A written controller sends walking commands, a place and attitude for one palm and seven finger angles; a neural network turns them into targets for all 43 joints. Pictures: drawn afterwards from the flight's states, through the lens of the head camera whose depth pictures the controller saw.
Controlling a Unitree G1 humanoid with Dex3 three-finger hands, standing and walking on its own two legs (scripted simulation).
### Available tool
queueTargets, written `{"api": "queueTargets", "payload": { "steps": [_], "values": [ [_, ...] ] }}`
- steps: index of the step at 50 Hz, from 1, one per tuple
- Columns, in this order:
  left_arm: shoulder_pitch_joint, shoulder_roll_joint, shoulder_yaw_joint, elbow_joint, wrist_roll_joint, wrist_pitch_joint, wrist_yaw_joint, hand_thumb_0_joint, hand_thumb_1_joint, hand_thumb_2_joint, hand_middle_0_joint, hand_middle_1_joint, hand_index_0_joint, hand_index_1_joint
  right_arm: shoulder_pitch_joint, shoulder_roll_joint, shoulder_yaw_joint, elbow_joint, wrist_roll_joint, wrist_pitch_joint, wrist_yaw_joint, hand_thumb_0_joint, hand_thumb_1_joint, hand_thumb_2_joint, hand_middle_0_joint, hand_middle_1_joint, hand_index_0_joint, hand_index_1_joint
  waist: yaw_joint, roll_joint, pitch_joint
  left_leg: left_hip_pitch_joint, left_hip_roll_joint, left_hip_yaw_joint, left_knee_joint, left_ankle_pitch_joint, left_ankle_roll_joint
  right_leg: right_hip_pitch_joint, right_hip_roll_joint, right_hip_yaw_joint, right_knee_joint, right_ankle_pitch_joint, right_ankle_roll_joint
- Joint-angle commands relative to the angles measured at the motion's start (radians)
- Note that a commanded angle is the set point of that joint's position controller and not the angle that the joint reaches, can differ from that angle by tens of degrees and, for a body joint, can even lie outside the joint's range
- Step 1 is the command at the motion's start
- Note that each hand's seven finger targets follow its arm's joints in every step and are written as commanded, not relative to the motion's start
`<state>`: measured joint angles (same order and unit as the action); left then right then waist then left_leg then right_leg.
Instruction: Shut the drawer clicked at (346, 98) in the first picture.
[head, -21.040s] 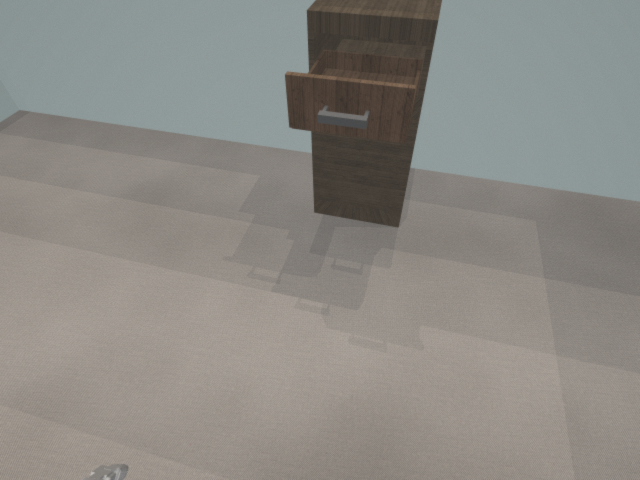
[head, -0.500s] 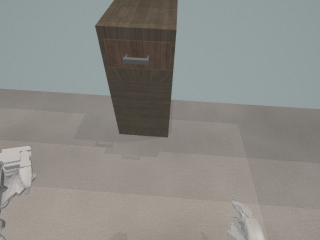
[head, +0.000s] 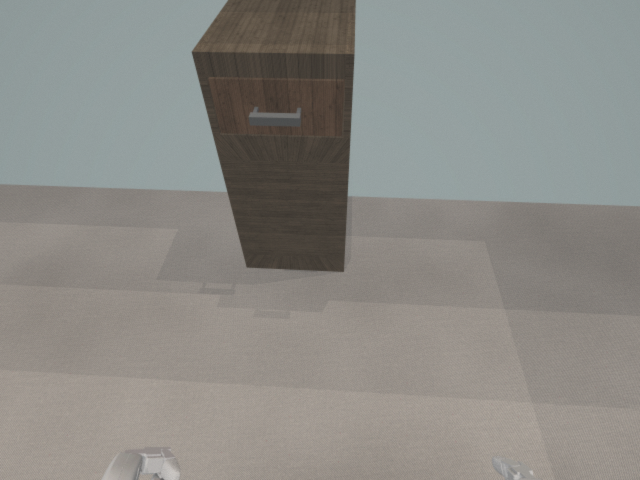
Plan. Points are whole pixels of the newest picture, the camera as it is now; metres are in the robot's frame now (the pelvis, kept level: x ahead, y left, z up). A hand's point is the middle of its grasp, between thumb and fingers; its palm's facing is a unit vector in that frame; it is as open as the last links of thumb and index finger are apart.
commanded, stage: let the arm hang, fingers relaxed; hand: left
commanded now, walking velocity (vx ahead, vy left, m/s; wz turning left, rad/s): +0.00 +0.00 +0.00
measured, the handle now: (276, 115) +0.97 +0.16 -0.06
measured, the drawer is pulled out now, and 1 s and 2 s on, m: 0.00 0.00 0.00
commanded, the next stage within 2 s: look to check the result in 0.88 s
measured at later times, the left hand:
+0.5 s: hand out of the picture -0.01 +0.21 -0.16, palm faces +0.00 -0.96 -0.27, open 6.7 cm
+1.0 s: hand out of the picture +0.04 +0.18 -0.15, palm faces +0.01 -0.97 -0.25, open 7.4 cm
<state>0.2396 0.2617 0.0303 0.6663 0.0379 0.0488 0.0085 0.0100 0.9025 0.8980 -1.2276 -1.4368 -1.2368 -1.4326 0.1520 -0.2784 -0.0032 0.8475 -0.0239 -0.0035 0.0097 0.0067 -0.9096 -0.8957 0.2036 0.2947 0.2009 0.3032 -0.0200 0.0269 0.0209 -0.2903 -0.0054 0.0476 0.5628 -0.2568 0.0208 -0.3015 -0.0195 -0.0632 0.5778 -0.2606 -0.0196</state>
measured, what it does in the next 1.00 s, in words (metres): stands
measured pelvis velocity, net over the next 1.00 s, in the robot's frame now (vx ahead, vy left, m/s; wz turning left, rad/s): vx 0.01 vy -0.01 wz -0.01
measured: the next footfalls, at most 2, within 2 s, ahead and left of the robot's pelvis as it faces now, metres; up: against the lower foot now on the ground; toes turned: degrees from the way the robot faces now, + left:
none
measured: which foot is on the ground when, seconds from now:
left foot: down 0.00-1.00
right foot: down 0.00-1.00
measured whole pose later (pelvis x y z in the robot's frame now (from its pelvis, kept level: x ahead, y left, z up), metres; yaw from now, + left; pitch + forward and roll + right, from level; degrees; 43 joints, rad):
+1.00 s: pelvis +0.01 -0.01 +0.01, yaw -1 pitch -2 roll +0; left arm 0.20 0.19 0.02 1.13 0.02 -0.01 0.02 0.00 0.90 0.90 -0.20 -0.30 -0.21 -0.30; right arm 0.24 -0.19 -0.02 1.13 -0.02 0.00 -0.02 0.00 -0.91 -0.90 0.20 0.29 0.20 0.30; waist -0.01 0.02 0.05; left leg -0.16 0.02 0.05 0.37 -0.17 0.00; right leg -0.17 0.01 -0.06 0.38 -0.17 -0.04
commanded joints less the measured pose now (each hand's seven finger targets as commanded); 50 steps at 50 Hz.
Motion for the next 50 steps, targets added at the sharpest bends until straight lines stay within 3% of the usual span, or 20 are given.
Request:
{"api": "queueTargets", "payload": {
  "steps": [1, 3, 7, 8, 10, 19, 33, 43, 50],
  "values": [
    [-0.007, 0.147, 0.009, 0.101, -0.017, -0.049, 0.004, 0.0, 0.9, 0.9, -0.92, -1.08, -0.92, -1.08, -0.016, -0.103, -0.018, 0.003, -0.001, -0.003, -0.011, 0.0, -0.9, -0.9, 0.2, 0.3, 0.2, 0.3, 0.028, 0.077, -0.009, -0.01, 0.105, -0.145, -0.215, 0.05, 0.021, 0.079, -0.078, 0.136, -0.194, 0.0, -0.03],
    [0.002, 0.148, 0.003, 0.186, -0.019, -0.055, 0.004, 0.0, 0.9, 0.9, -0.84, -0.993, -0.84, -0.993, 0.015, -0.095, -0.016, 0.045, 0.004, 0.0, -0.015, 0.0, -0.9, -0.9, 0.2, 0.3, 0.2, 0.3, 0.025, 0.046, -0.03, 0.026, 0.102, -0.137, -0.224, 0.024, 0.017, 0.094, -0.079, 0.141, -0.23, -0.011, -0.032],
    [0.025, 0.116, 0.007, 0.304, -0.023, -0.059, 0.007, 0.0, 0.9, 0.9, -0.68, -0.82, -0.68, -0.82, 0.077, -0.056, -0.018, 0.127, 0.003, 0.006, -0.024, 0.0, -0.9, -0.9, 0.2, 0.3, 0.2, 0.3, 0.02, 0.101, -0.021, 0.049, 0.098, -0.117, -0.247, -0.054, 0.014, 0.088, -0.086, 0.138, -0.284, -0.052, -0.04],
    [0.026, 0.124, 0.006, 0.321, -0.023, -0.06, 0.007, 0.0, 0.9, 0.9, -0.64, -0.777, -0.64, -0.777, 0.095, -0.061, -0.023, 0.139, 0.005, 0.009, -0.024, 0.0, -0.9, -0.9, 0.2, 0.3, 0.2, 0.3, 0.02, 0.054, -0.019, 0.056, 0.1, -0.117, -0.242, -0.048, 0.015, 0.088, -0.084, 0.134, -0.293, -0.058, -0.04],
    [0.028, 0.113, 0.001, 0.358, -0.026, -0.059, 0.007, 0.0, 0.9, 0.9, -0.56, -0.69, -0.56, -0.69, 0.123, -0.05, -0.023, 0.172, 0.005, 0.011, -0.026, 0.0, -0.9, -0.9, 0.2, 0.3, 0.2, 0.3, 0.014, 0.016, 0.002, 0.071, 0.097, -0.113, -0.241, -0.051, 0.016, 0.058, -0.089, 0.132, -0.309, -0.086, -0.042],
    [0.047, 0.1, 0.001, 0.433, -0.027, -0.058, 0.016, 0.0, 0.9, 0.9, -0.2, -0.3, -0.2, -0.3, 0.196, -0.02, -0.028, 0.247, 0.007, 0.009, -0.032, 0.0, -0.9, -0.9, 0.2, 0.3, 0.2, 0.3, 0.014, -0.039, 0.036, 0.08, 0.099, -0.101, -0.243, -0.014, 0.023, 0.041, -0.091, 0.121, -0.305, -0.093, -0.043],
    [0.017, 0.072, 0.007, 0.434, -0.023, -0.063, 0.022, 0.0, 0.9, 0.9, -0.2, -0.3, -0.2, -0.3, 0.17, -0.001, -0.029, 0.259, 0.006, -0.003, -0.036, 0.0, -0.9, -0.9, 0.2, 0.3, 0.2, 0.3, 0.021, 0.01, 0.06, 0.069, 0.11, -0.111, -0.275, 0.035, 0.015, 0.071, -0.083, 0.112, -0.278, 0.001, -0.033],
    [-0.012, 0.076, 0.014, 0.425, -0.023, -0.072, 0.021, 0.0, 0.9, 0.9, -0.2, -0.3, -0.2, -0.3, 0.137, -0.019, -0.033, 0.254, 0.007, -0.008, -0.038, 0.0, -0.9, -0.9, 0.2, 0.3, 0.2, 0.3, 0.014, -0.011, 0.028, 0.119, 0.114, -0.099, -0.263, 0.112, 0.01, 0.091, -0.09, 0.119, -0.29, 0.07, -0.032],
    [-0.022, 0.085, 0.013, 0.433, -0.025, -0.073, 0.02, 0.0, 0.9, 0.9, -0.2, -0.3, -0.2, -0.3, 0.124, -0.024, -0.032, 0.26, 0.006, -0.003, -0.038, 0.0, -0.9, -0.9, 0.2, 0.3, 0.2, 0.3, 0.011, -0.031, 0.039, 0.132, 0.111, -0.089, -0.261, 0.093, 0.006, 0.087, -0.094, 0.127, -0.32, 0.04, -0.033]
  ]
}}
